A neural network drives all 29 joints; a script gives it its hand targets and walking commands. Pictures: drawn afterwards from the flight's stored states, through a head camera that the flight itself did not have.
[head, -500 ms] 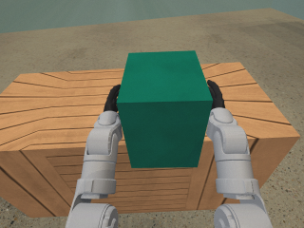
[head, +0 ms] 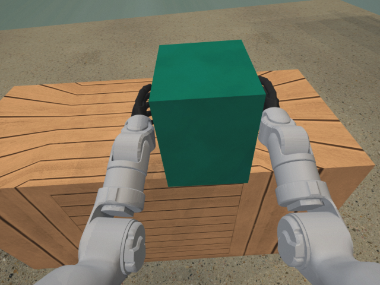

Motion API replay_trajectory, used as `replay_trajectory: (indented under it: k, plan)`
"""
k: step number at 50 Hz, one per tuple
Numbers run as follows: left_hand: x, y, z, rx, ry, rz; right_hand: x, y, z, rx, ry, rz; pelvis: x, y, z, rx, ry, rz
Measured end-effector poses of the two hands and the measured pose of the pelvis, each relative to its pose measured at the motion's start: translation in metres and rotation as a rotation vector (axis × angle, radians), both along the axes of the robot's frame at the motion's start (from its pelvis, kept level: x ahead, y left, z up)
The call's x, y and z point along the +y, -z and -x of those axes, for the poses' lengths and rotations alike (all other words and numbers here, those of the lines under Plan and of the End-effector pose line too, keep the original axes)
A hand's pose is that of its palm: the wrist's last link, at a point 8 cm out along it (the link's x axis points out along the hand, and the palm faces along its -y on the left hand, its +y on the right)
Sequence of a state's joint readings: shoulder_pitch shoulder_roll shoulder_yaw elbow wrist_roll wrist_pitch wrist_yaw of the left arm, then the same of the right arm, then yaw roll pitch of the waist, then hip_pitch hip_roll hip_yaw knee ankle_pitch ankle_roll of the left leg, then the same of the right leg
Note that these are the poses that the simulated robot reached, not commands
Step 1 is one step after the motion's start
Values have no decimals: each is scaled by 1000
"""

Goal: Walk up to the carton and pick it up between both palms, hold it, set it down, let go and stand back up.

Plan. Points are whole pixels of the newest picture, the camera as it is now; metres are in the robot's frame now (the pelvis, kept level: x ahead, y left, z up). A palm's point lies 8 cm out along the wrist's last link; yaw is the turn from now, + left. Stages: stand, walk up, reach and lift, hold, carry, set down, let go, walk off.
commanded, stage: hold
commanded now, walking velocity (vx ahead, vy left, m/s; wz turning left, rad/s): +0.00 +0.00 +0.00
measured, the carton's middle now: (204, 114) +0.41 +0.00 +0.17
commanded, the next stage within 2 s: none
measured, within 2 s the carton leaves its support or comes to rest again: neither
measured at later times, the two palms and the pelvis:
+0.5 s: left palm (131, 140) +0.34 +0.15 +0.17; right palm (265, 134) +0.34 -0.12 +0.17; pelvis +0.00 +0.00 +0.00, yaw +1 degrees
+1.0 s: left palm (140, 128) +0.38 +0.13 +0.17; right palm (268, 121) +0.38 -0.13 +0.17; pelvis +0.00 +0.00 +0.00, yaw +0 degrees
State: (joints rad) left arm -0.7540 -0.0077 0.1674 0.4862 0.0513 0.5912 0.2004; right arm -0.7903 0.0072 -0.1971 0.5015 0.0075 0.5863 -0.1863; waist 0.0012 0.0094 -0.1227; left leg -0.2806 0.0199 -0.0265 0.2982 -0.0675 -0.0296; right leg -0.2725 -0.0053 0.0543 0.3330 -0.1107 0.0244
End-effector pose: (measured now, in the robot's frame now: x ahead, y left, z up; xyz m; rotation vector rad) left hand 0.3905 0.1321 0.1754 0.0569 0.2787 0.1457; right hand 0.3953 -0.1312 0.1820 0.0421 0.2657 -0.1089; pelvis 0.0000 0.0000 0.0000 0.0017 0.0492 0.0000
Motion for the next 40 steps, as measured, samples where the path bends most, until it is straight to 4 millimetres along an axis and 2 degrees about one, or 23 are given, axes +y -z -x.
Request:
replay_trajectory:
  k: [5,10,15,19,24,30,40]
  plan:
    - [8,8,11,2,-15,-25,8,4,4,0,-27,14,-1,-4,-12,-13,-4,1]
    - [17,16,33,14,-36,-26,18,12,19,12,-48,10,-3,-6,-19,-43,-14,3]
    - [22,18,53,13,-45,-16,22,17,39,12,-46,-7,-2,-6,-17,-68,-26,3]
    - [21,16,59,12,-33,3,22,17,49,13,-29,-12,-1,-5,-9,-84,-29,3]
    - [15,11,54,5,-14,14,16,14,51,7,-3,-6,0,-4,2,-73,-21,2]
    - [7,2,40,-7,2,15,7,8,43,-7,11,-4,1,-1,11,-46,-6,1]
    - [-2,2,18,2,2,7,-2,8,21,3,12,-9,-1,2,12,-21,3,-1]
